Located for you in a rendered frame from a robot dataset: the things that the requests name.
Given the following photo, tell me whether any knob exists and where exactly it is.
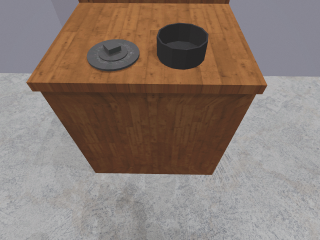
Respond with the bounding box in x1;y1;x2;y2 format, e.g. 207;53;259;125
103;40;122;55

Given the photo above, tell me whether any table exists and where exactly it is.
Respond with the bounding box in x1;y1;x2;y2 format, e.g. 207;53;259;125
26;0;267;175

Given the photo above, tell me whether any lid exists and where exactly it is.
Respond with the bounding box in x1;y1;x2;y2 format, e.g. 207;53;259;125
87;39;140;72

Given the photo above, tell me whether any pot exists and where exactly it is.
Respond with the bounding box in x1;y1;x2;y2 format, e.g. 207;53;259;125
156;23;209;70

